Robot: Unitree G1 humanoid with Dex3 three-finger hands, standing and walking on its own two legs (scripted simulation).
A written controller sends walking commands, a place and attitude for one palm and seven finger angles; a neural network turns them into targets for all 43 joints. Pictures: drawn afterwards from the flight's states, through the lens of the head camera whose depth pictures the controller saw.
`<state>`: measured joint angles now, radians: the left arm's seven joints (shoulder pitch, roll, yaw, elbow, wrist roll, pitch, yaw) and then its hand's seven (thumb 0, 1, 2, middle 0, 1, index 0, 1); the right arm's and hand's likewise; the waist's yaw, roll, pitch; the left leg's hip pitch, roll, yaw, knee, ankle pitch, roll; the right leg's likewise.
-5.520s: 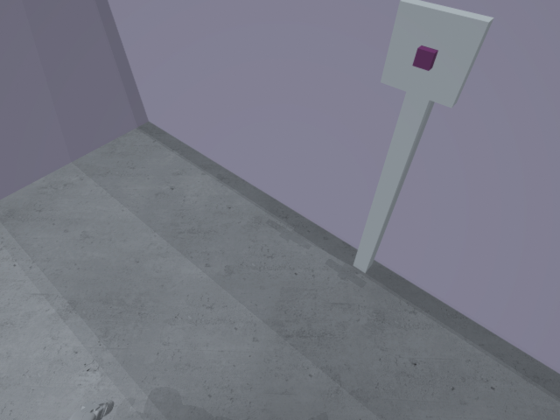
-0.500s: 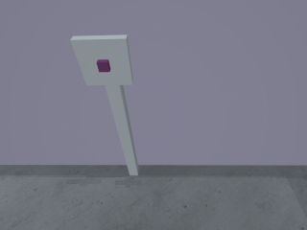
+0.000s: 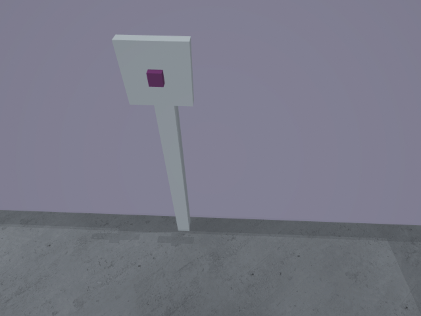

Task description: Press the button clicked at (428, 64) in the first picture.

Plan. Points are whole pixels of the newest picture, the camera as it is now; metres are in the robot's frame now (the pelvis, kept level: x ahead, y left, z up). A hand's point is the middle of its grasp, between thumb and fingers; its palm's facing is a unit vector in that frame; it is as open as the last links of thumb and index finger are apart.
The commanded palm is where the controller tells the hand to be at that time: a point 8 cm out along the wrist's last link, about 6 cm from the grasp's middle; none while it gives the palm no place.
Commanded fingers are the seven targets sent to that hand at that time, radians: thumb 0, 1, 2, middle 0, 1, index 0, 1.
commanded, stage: come to a stop and stand still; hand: left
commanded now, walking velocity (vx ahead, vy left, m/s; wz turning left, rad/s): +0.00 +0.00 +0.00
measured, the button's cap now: (156, 77) +0.63 +0.18 +0.14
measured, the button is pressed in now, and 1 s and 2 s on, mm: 0 0 0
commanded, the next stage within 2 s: look again from close up in 0.10 s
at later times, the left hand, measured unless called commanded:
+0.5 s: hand out of the picture +0.01 +0.20 -0.18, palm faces +0.03 -0.97 -0.23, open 7.4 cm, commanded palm none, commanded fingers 0.00 0.90 0.90 -0.20 -0.30 -0.20 -0.30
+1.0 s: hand out of the picture +0.02 +0.18 -0.18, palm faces +0.03 -0.98 -0.19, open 7.4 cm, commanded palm none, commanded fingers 0.00 0.90 0.90 -0.20 -0.30 -0.20 -0.30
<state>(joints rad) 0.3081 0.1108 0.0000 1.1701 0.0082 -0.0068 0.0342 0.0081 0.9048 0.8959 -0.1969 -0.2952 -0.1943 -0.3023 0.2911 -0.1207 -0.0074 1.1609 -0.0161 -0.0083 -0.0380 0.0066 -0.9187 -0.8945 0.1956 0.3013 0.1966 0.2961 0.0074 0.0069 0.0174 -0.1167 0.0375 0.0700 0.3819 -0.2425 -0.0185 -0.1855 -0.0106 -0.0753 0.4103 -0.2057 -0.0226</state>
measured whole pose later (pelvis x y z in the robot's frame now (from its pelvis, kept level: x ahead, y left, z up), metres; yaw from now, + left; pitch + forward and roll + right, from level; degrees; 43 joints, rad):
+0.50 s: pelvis +0.00 +0.03 -0.01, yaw +1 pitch -1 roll +0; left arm 0.28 0.14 -0.01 1.11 0.01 -0.02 0.04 0.01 0.91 0.90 -0.20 -0.30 -0.20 -0.30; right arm 0.34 -0.14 0.02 1.08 -0.02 -0.02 -0.02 0.01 -0.92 -0.89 0.20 0.30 0.20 0.30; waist -0.01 0.04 0.00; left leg -0.17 0.00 0.07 0.50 -0.31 0.02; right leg -0.24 -0.06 -0.07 0.52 -0.27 0.02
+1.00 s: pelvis +0.03 +0.01 -0.01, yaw +1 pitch +0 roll +1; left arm 0.30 0.13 0.00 1.13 0.02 -0.01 0.02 0.01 0.91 0.90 -0.20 -0.30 -0.20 -0.30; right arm 0.30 -0.15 0.01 1.13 -0.03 -0.02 -0.02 0.00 -0.91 -0.89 0.20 0.30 0.20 0.30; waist 0.00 0.01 0.03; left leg -0.14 0.01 0.07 0.51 -0.36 0.01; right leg -0.22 -0.05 -0.07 0.56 -0.34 0.00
